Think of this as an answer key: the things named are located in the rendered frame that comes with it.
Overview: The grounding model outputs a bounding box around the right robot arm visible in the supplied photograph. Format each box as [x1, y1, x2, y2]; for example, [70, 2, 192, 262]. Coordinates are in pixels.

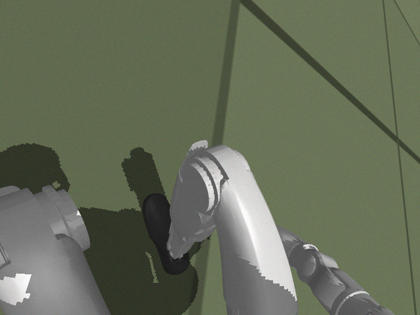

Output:
[289, 242, 395, 315]

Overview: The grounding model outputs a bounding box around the right robot foot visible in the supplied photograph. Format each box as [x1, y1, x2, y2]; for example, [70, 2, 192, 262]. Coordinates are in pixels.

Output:
[142, 194, 190, 275]

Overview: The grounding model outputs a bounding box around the right robot hand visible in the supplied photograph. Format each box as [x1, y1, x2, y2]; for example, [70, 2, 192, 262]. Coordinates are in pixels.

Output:
[276, 225, 305, 261]

